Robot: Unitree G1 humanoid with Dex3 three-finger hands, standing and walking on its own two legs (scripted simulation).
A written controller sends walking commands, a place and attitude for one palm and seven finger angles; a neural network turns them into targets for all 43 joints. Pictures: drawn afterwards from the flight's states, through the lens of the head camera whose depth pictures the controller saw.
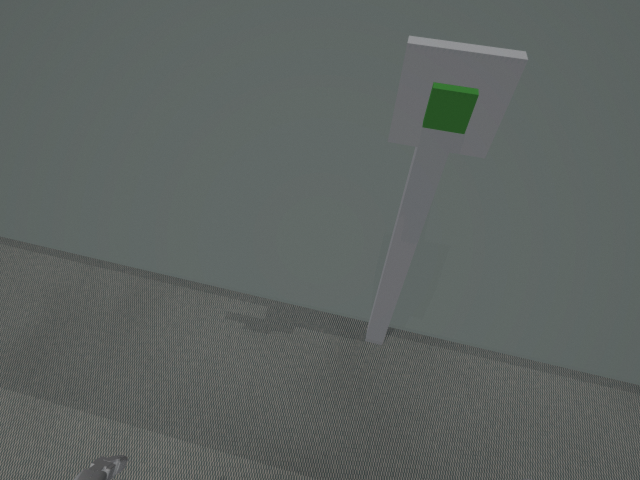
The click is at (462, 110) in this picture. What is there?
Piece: button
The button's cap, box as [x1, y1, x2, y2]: [423, 82, 478, 133]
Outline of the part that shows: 434,82 425,112 423,126 464,133 478,95 478,90 475,88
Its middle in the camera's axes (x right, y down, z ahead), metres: +0.21 -0.21 +0.63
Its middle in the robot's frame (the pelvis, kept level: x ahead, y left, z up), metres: +0.65 -0.17 +0.15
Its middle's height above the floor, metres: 0.92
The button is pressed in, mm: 0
